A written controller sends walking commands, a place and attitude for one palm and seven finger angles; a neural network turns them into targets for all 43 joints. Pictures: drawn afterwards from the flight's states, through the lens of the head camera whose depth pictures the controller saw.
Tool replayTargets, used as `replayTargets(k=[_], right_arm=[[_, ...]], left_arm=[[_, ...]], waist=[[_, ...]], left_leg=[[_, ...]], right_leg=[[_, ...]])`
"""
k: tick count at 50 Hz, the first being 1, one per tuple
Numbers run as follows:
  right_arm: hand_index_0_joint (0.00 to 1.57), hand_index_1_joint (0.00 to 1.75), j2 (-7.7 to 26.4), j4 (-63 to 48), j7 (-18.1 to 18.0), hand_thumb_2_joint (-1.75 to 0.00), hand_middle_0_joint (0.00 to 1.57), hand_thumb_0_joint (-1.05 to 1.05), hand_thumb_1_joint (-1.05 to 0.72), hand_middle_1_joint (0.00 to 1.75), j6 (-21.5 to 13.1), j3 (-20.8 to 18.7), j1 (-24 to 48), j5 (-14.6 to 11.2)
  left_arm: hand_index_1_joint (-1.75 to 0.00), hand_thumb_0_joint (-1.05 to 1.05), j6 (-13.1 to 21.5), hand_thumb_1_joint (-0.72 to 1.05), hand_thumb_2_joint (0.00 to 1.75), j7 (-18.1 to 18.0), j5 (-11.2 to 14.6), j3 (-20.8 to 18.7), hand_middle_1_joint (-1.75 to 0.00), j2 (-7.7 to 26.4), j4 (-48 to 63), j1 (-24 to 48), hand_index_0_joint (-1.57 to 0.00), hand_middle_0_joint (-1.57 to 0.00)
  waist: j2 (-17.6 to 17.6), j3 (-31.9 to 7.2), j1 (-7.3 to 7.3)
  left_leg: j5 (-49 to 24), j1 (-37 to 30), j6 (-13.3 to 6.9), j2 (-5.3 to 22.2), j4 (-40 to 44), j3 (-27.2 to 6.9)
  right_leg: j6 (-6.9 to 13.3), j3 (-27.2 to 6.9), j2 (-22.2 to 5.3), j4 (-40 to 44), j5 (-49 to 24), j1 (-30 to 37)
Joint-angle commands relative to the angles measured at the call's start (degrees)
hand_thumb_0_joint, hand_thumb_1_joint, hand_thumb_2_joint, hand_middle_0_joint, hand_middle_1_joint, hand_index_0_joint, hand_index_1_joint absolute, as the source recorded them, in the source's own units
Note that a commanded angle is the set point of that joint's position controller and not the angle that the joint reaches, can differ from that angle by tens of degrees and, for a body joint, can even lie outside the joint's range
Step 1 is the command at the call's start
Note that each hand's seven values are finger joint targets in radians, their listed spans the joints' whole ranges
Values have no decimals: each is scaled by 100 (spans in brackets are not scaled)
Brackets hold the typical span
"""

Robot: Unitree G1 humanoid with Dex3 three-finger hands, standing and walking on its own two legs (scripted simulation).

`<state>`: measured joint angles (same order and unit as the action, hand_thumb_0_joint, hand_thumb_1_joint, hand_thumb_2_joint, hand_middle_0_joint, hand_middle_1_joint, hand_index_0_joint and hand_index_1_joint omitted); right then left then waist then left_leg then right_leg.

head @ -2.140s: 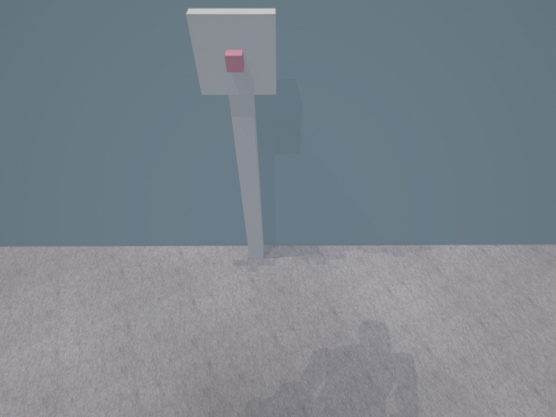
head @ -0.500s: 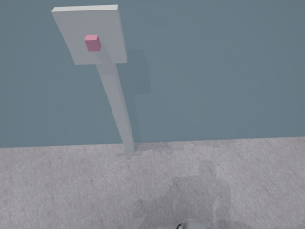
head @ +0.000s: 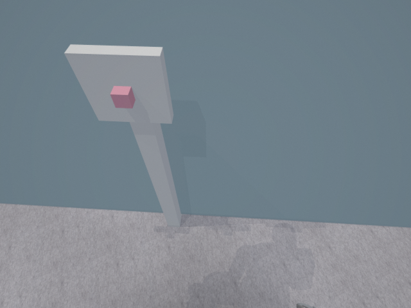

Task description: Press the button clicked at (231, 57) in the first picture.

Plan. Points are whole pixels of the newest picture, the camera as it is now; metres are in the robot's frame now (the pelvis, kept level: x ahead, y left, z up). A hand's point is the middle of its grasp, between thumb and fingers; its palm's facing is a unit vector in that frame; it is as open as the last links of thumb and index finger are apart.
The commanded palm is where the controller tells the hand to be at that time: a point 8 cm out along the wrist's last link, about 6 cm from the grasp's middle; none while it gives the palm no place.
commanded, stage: come to a stop and stand still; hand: left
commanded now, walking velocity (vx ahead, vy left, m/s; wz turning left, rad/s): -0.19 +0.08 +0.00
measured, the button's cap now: (123, 96) +0.49 +0.22 +0.12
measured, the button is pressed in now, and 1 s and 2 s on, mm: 0 0 0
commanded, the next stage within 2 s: look again from close up in 1.02 s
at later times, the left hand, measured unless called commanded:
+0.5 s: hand out of the picture +0.08 +0.23 -0.17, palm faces +0.00 -0.97 -0.25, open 7.4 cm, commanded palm none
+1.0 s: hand out of the picture -0.08 +0.24 -0.19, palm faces +0.00 -0.98 -0.18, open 7.4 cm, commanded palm none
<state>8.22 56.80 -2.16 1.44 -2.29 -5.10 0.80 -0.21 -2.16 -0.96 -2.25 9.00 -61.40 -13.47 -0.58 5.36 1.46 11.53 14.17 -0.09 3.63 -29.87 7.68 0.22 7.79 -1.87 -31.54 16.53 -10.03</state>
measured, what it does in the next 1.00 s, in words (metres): steps on the spot: left foot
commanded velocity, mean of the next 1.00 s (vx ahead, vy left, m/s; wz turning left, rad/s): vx -0.01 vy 0.01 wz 0.00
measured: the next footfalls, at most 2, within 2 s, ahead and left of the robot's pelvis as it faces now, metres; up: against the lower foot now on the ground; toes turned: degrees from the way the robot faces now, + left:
left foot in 0.32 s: +0.05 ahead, +0.13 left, +0.00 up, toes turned +2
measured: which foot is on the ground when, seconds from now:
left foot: down 0.00-0.04, up 0.06-0.30, down 0.32-1.00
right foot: down 0.00-1.00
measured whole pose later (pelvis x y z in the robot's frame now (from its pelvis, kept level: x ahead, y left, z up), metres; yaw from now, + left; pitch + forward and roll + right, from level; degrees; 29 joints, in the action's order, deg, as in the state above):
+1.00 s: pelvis -0.05 +0.07 -0.01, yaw -1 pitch -2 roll -1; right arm 10.1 57.4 -0.8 1.2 -0.4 -19.8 1.3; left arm -1.3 -1.7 -1.3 0.6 9.7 -58.5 -23.9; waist 0.6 -0.5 0.0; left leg 10.6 16.6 -4.5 -2.4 -28.3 4.2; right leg -0.6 -1.5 -1.0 -28.0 11.7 -16.3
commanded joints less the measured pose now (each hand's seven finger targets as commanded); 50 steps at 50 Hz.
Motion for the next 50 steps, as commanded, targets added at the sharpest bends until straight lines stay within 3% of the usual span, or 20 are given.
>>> replayTargets(k=[1, 2, 3, 4, 7, 11, 12, 13, 14, 15, 16, 17, 19, 23, 25, 27, 29, 32, 37, 50], right_arm=[[20, 30, 779, -260, 9, -90, 20, 0, -90, 30, 136, -296, -608, -3], [20, 30, 589, -365, 52, -90, 20, 0, -90, 30, 181, -264, -351, -25], [20, 30, 553, -383, 43, -90, 20, 0, -90, 30, 223, -254, -281, -4], [20, 30, 452, -422, 65, -90, 20, 0, -90, 30, 238, -233, -134, -19], [20, 30, 606, -370, 99, -90, 20, 0, -90, 30, 207, -196, -7, -23], [20, 30, 556, -225, 146, -90, 20, 0, -90, 30, 166, -138, -132, -24], [20, 30, 770, -938, 127, -90, 20, 0, -90, 30, -114, -137, -97, -115], [20, 30, 748, -972, 123, -90, 20, 0, -90, 30, -142, -157, -471, -110], [20, 30, 773, -809, 133, -90, 20, 0, -90, 30, -160, -130, -998, -76], [20, 30, 983, -779, 120, -90, 20, 0, -90, 30, -164, -147, -1182, -8], [20, 30, 1170, -795, 116, -90, 20, 0, -90, 30, -148, -176, -1263, 30], [20, 30, 1240, -843, 143, -90, 20, 0, -90, 30, -132, -190, -1356, 87], [20, 30, 1108, -928, 62, -90, 20, 0, -90, 30, -165, -109, -1273, 62], [20, 30, 1012, -1180, 67, -90, 20, 0, -90, 30, -177, -4, -715, 20], [20, 30, 811, -1162, 102, -90, 20, 0, -90, 30, -139, 9, -966, -6], [20, 30, 751, -955, 126, -90, 20, 0, -90, 30, -83, 18, -1317, 25], [20, 30, 828, -843, 154, -90, 20, 0, -90, 30, -137, 37, -1402, 70], [20, 30, 1037, -877, 147, -90, 20, 0, -90, 30, -197, -4, -1182, 80], [20, 30, 1035, -769, 128, -90, 20, 0, -90, 30, -213, 13, -1146, 60], [20, 30, 839, -204, 112, -90, 20, 0, -90, 30, -206, 72, -1507, 10]], left_arm=[[-30, 0, 74, 90, 90, -53, -57, -300, -30, 1052, 397, -581, -20, -20], [-30, 0, 54, 90, 90, -59, -71, -313, -30, 1164, 330, -711, -20, -20], [-30, 0, 23, 90, 90, -99, -74, -312, -30, 1107, 309, -803, -20, -20], [-30, 0, 6, 90, 90, -100, -77, -307, -30, 1136, 375, -643, -20, -20], [-30, 0, 17, 90, 90, -140, -45, -286, -30, 1082, 424, -547, -20, -20], [-30, 0, 20, 90, 90, -115, -55, -308, -30, 1220, 476, -394, -20, -20], [-30, 0, 192, 90, 90, -305, -44, -208, -30, 1279, 895, -554, -20, -20], [-30, 0, 239, 90, 90, -307, -25, -290, -30, 1454, 1119, -245, -20, -20], [-30, 0, 246, 90, 90, -288, 16, -272, -30, 1473, 1306, -249, -20, -20], [-30, 0, 231, 90, 90, -256, 98, -242, -30, 1174, 1339, -226, -20, -20], [-30, 0, 164, 90, 90, -232, 106, -184, -30, 889, 1368, -335, -20, -20], [-30, 0, 71, 90, 90, -216, 26, -134, -30, 547, 1404, -383, -20, -20], [-30, 0, 9, 90, 90, -154, -19, -50, -30, 641, 1453, -202, -20, -20], [-30, 0, -12, 90, 90, -38, 9, -29, -30, 747, 1233, -752, -20, -20], [-30, 0, 20, 90, 90, -3, -1, 32, -30, 1028, 1334, -411, -20, -20], [-30, 0, -10, 90, 90, -5, -6, 44, -30, 1089, 1529, 48, -20, -20], [-30, 0, -83, 90, 90, -8, -5, 72, -30, 942, 1599, 60, -20, -20], [-30, 0, -132, 90, 90, 4, -38, 57, -30, 756, 1493, -397, -20, -20], [-30, 0, -91, 90, 90, 40, -46, 79, -30, 618, 1266, -745, -20, -20], [-30, 0, 70, 90, 90, 25, -36, 192, -30, 497, 570, -1160, -20, -20]], waist=[[944, -714, -36], [1234, -512, 135], [1106, -591, 197], [840, -497, 124], [1640, -672, 144], [1081, -468, 35], [924, -1616, -114], [561, -1803, -404], [634, -2202, -425], [347, -2158, -433], [-215, -1831, -323], [-574, -1141, -350], [-1468, -454, -281], [-369, -632, 172], [460, -317, -186], [956, -94, -368], [231, 201, -310], [-109, 182, -52], [-276, -218, 9], [-81, -171, -181]], left_leg=[[-530, 121, 65, 91, -1162, -187], [1885, 864, 143, -345, -2040, -316], [2139, 1107, 117, -391, -2711, -653], [2010, 1408, 139, -435, -2926, -702], [1703, 1581, 243, -267, -2391, -645], [1234, 916, 206, -288, -1191, -389], [1773, 932, 170, -518, -894, -297], [634, 652, 38, -578, -192, -141], [-685, -103, -143, -572, 281, -99], [-2476, -872, -346, -42, 221, -512], [-4341, -1435, -723, 675, -122, -1248], [-5288, -1684, -994, 1037, -126, -1355], [-5968, -1098, -1070, 989, 41, -1570], [-1976, 475, -666, 527, 39, -1224], [735, 511, -221, -216, -32, -829], [937, 102, -188, -252, -5, -782], [1229, 473, -309, 72, 712, -1274], [2338, 1465, -505, 549, 1639, -1917], [2321, 1250, -477, 487, 1671, -1764], [1887, 574, -329, 268, 1405, -1543]], right_leg=[[496, -1206, -1465, 572, -5459, 389], [893, -1562, -1992, 748, -6493, 607], [1039, -1561, -2115, 727, -6642, 770], [1067, -1284, -1865, 600, -6652, 1070], [950, -1038, -1639, 510, -6275, 1650], [936, -1005, -1549, 492, -5451, 1177], [584, -2008, -1397, 47, -8328, 1790], [416, -1292, -1359, -683, -7972, 2034], [289, -894, -1036, -1228, -6963, 1675], [159, -677, -714, -1420, -5329, 899], [92, -653, -360, -1432, -1992, -353], [73, -610, -88, -1259, 762, -1249], [19, -635, 60, -1250, 1538, -1451], [134, -747, -67, 84, -550, 70], [554, -1755, -788, 566, -850, -669], [619, -1822, -805, 868, 550, -1453], [346, -1386, -319, 615, 1078, -1453], [142, -844, 29, 12, 326, -484], [153, -852, 9, 140, 167, -262], [217, -1389, -134, 880, 514, -826]])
